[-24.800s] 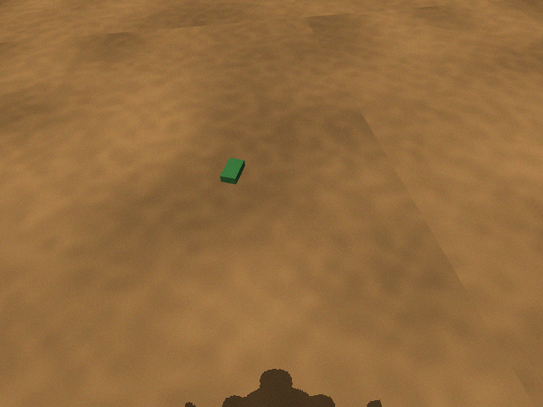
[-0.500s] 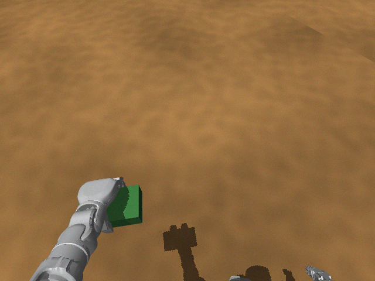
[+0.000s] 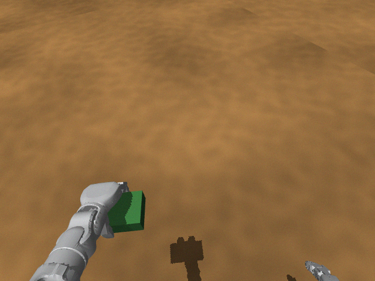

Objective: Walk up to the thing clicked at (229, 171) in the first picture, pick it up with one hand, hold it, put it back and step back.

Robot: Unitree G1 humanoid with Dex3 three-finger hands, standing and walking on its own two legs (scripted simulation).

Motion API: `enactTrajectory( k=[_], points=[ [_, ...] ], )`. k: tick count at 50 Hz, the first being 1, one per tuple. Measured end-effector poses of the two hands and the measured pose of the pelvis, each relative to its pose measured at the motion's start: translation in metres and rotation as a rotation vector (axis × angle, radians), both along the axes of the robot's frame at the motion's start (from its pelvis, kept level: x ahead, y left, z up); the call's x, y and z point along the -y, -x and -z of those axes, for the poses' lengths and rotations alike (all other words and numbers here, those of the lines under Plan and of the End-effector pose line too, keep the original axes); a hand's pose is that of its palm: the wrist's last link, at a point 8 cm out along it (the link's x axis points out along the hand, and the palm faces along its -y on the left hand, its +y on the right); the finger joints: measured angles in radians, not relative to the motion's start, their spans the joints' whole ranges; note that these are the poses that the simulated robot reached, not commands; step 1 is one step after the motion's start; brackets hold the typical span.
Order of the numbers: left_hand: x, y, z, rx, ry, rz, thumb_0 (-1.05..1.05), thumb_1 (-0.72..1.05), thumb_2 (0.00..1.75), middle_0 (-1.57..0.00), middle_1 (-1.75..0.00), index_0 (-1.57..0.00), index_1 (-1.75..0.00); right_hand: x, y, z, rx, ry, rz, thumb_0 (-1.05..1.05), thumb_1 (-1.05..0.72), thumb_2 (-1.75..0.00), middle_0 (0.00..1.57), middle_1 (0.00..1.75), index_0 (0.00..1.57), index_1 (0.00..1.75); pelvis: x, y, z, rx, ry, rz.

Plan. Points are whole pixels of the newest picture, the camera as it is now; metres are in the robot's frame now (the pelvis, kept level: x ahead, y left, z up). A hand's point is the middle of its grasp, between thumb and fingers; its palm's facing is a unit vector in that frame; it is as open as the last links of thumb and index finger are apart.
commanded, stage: hold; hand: left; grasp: from above
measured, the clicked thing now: (113, 212) +0.31 +0.22 -0.08
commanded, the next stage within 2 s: crouch in 1.36 s
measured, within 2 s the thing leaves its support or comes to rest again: neither
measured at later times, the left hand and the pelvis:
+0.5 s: hand (106, 221) +0.27 +0.22 -0.04, palm faces -0.46 -0.05 -0.89, open 11.3 cm; pelvis -0.02 -0.01 +0.01, yaw +0 degrees
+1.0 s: hand (108, 219) +0.27 +0.21 -0.03, palm faces -0.45 -0.06 -0.89, open 11.3 cm; pelvis -0.02 -0.01 +0.01, yaw +0 degrees
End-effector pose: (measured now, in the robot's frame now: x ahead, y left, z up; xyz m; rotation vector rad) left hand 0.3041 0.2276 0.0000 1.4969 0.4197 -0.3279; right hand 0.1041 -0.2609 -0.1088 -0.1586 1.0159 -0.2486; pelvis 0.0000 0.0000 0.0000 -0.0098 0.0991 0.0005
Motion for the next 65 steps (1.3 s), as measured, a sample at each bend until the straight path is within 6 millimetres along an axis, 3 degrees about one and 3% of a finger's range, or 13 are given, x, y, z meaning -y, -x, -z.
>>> enactTrajectory(
  k=[28,43,65],
  points=[
    [0.008,0.028,-0.021,0.004,0.009,0.018,-0.02,-0.14,0.6,-0.54,-0.63,-0.56,-0.61,-0.001,-0.007,-0.012,0.07,-0.01,-0.036,0.01,-0.9,-0.89,0.2,0.3,0.2,0.3,0.006,0.018,-0.009,0.07,-0.01,0.0],
    [0.014,0.029,-0.033,0.013,0.011,0.028,-0.02,-0.13,0.59,-0.54,-0.63,-0.55,-0.62,-0.004,-0.018,-0.016,0.099,-0.023,-0.046,0.01,-0.9,-0.9,0.2,0.3,0.2,0.3,0.009,0.017,-0.012,0.087,-0.013,0.001],
    [0.015,0.027,-0.03,0.004,0.014,0.027,-0.02,-0.14,0.6,-0.55,-0.63,-0.56,-0.61,0.0,-0.019,-0.017,0.078,-0.019,-0.042,0.01,-0.9,-0.9,0.2,0.3,0.2,0.3,0.011,0.014,-0.013,0.086,-0.014,-0.002]
  ],
)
